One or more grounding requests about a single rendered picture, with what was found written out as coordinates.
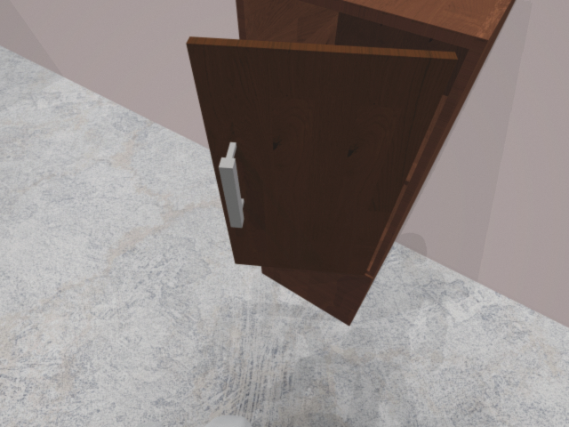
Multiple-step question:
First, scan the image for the handle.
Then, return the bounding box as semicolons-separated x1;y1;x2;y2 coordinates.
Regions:
219;142;244;228

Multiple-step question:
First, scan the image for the cupboard door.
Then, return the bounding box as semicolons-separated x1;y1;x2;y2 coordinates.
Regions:
186;36;458;275

